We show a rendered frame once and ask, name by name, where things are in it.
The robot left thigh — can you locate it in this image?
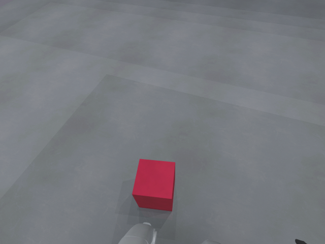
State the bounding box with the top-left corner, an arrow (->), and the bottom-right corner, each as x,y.
118,224 -> 157,244

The carton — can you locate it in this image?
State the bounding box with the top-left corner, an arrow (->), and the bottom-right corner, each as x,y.
132,159 -> 175,211

